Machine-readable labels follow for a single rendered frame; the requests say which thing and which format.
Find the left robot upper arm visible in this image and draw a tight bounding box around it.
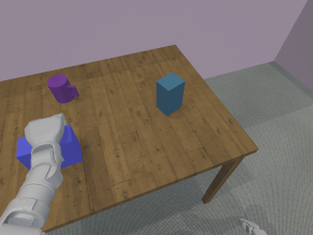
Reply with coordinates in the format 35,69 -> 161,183
0,223 -> 46,235

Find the robot left hand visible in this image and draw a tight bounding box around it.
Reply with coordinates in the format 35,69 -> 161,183
24,113 -> 67,162

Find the robot right hand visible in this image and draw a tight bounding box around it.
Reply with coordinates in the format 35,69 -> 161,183
238,218 -> 267,235

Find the left robot forearm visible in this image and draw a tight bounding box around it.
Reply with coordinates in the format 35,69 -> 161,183
0,141 -> 64,228

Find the sponge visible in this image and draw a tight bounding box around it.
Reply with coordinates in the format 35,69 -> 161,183
16,124 -> 83,170

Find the table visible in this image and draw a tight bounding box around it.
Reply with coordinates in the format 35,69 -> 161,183
0,44 -> 258,233

